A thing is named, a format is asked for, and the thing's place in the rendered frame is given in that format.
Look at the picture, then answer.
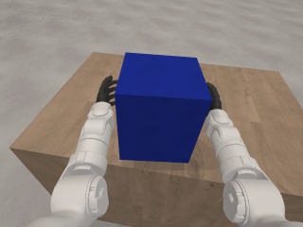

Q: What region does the right robot upper arm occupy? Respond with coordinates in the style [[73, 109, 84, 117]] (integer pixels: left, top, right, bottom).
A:
[[223, 179, 303, 227]]

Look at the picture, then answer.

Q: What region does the right robot hand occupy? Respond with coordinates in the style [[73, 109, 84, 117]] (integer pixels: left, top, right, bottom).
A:
[[206, 82, 222, 116]]

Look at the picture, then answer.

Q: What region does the pedestal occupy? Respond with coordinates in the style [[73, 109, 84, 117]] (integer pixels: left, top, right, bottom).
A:
[[9, 52, 303, 227]]

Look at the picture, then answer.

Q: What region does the robot left forearm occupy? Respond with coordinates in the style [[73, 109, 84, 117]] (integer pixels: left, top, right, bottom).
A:
[[50, 101, 115, 211]]

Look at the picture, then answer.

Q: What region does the carton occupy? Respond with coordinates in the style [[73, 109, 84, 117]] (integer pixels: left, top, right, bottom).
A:
[[115, 52, 213, 164]]

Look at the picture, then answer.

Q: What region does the left robot upper arm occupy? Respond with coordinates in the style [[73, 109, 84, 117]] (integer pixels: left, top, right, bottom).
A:
[[24, 174, 109, 227]]

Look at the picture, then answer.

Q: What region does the left robot hand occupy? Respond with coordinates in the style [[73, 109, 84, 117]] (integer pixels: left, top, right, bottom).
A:
[[96, 76, 118, 106]]

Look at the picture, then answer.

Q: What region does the robot right forearm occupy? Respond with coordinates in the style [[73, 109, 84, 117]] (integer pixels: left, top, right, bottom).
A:
[[205, 109, 285, 215]]

